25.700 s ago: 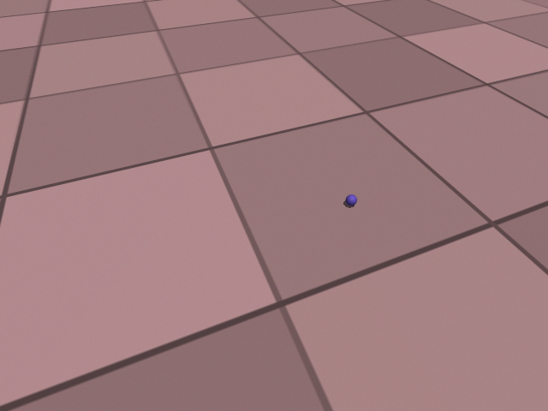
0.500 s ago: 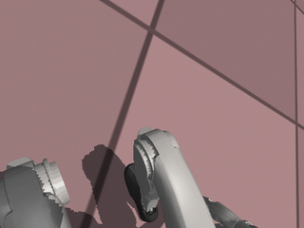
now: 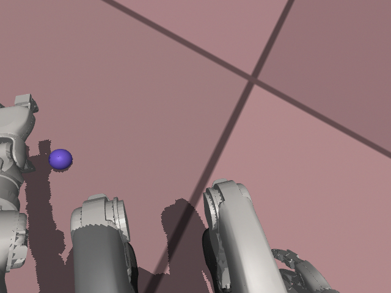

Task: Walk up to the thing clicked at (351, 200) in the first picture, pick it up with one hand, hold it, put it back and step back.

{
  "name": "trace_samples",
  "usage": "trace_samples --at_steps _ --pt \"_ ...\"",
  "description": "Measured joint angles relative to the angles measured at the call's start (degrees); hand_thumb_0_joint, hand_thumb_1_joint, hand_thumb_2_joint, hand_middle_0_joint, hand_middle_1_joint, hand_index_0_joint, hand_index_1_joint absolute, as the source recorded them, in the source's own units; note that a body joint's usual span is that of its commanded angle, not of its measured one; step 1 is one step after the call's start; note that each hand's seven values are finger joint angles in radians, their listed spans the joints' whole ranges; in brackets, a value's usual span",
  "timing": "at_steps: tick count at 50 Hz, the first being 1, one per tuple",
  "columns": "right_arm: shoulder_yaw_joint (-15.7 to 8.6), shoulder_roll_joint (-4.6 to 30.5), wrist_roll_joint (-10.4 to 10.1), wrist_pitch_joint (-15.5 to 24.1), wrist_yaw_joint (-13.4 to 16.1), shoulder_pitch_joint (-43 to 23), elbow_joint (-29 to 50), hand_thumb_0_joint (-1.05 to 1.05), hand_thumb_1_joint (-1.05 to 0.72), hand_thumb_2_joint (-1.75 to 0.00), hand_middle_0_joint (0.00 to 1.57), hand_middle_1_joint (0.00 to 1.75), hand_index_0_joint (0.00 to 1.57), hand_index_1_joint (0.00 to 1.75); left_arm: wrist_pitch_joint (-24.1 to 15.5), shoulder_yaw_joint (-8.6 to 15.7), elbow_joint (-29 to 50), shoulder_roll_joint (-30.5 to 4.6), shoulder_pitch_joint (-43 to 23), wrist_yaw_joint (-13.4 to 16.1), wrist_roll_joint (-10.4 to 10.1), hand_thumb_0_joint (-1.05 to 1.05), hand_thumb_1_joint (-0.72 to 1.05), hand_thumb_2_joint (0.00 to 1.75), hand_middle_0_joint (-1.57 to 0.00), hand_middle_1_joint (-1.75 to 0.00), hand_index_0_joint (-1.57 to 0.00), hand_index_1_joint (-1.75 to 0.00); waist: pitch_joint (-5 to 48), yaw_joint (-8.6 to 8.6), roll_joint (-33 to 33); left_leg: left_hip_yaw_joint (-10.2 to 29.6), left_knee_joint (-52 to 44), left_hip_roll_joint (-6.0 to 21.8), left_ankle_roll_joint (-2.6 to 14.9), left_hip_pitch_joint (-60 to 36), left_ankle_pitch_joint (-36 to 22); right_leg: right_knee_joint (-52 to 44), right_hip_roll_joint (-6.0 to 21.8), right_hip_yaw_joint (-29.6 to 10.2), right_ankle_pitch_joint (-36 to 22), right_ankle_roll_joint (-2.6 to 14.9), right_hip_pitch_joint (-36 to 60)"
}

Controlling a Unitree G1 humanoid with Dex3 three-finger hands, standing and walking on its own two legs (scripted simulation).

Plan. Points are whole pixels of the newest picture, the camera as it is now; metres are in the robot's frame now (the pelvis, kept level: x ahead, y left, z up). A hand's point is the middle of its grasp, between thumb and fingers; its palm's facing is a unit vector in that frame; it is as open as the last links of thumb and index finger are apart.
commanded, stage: withdraw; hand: left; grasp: from above
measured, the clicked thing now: (60, 159) +0.46 +0.33 -0.32
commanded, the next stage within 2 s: home in 0.44 s
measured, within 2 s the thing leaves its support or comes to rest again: neither
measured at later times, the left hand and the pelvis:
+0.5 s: hand (37, 146) +0.45 +0.33 -0.17, palm faces -0.29 -0.05 -0.95, open 13.9 cm; pelvis +0.00 +0.00 -0.02, yaw +0 degrees
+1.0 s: hand (8, 177) +0.35 +0.30 -0.03, palm faces -0.26 -0.48 -0.84, open 9.2 cm; pelvis +0.00 -0.01 +0.08, yaw +4 degrees
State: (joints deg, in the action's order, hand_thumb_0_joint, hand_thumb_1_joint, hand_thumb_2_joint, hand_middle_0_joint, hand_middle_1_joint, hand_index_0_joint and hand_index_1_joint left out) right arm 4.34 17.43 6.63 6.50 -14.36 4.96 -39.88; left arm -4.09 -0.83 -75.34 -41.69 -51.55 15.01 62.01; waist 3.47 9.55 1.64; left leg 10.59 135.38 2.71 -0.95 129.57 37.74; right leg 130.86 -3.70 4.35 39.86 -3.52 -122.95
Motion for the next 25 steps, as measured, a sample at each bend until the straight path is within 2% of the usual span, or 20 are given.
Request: trace_samples --at_steps 4,8,13,18,22,25 --pt "0.71 0.42 -0.49 -1.82 2.26 0.81 1.34 0.00 -0.91 -0.90 0.20 0.30 0.20 0.30 -3.07 -0.03 -0.88 -0.75 -1.38 -3.89 1.12 0.00 -0.51 1.00 -0.08 -1.01 -0.08 -1.01 -1.06 0.48 -1.09 -0.15 -1.66 -0.36 -0.15 -0.92 -1.37 -1.22 0.42 0.07 -1.06 0.51 0.80" --pt "1.81 1.08 -0.26 -3.40 4.26 1.97 1.68 0.00 -0.91 -0.90 0.20 0.30 0.20 0.30 -7.60 1.90 -2.04 -2.84 -1.18 -4.11 3.92 0.00 -0.51 1.00 -0.08 -1.01 -0.08 -1.02 -2.26 1.61 -2.80 0.54 -1.34 -0.84 -0.59 -0.33 -2.24 -0.91 0.64 0.69 -1.71 0.98 0.39" --pt "2.59 1.67 1.00 -4.77 5.94 3.24 0.77 0.00 -0.91 -0.90 0.20 0.30 0.20 0.30 -12.41 4.05 -3.48 -5.35 -0.37 -0.28 8.21 0.00 -0.51 1.00 -0.08 -1.01 -0.08 -1.01 -3.91 2.74 -4.74 1.39 0.92 -1.46 -1.19 1.94 -2.89 1.14 0.71 1.21 -2.04 1.08 -1.48" --pt "2.01 1.03 2.26 -5.06 6.57 3.94 -0.68 0.00 -0.90 -0.89 0.20 0.30 0.20 0.30 -13.96 6.59 -1.76 -5.49 1.30 5.43 11.22 0.00 -0.50 0.99 -0.09 -1.00 -0.09 -1.00 -4.95 3.15 -5.01 1.65 3.33 -2.04 -1.04 4.44 -3.05 3.30 0.82 1.25 -1.72 0.90 -3.30" --pt "0.47 -0.77 2.38 -4.56 6.29 4.44 -1.49 0.00 -0.90 -0.89 0.20 0.30 0.20 0.30 -11.57 8.29 3.18 -3.45 3.64 9.26 11.36 0.00 -0.48 0.97 -0.10 -0.99 -0.10 -0.98 -3.48 3.03 -4.44 1.01 3.74 -1.97 -0.77 5.43 -2.65 3.93 0.85 0.67 -1.18 0.83 -4.32" --pt "-0.23 -2.04 1.90 -4.14 6.03 4.15 -2.14 0.00 -0.90 -0.89 0.20 0.30 0.20 0.30 -8.15 7.46 3.04 -1.70 3.10 10.84 10.07 0.00 -0.46 0.96 -0.11 -0.96 -0.12 -0.96 -1.21 2.80 -3.41 0.28 2.77 -1.75 -0.57 5.42 -2.29 3.30 0.95 0.11 -0.79 0.76 -4.57"
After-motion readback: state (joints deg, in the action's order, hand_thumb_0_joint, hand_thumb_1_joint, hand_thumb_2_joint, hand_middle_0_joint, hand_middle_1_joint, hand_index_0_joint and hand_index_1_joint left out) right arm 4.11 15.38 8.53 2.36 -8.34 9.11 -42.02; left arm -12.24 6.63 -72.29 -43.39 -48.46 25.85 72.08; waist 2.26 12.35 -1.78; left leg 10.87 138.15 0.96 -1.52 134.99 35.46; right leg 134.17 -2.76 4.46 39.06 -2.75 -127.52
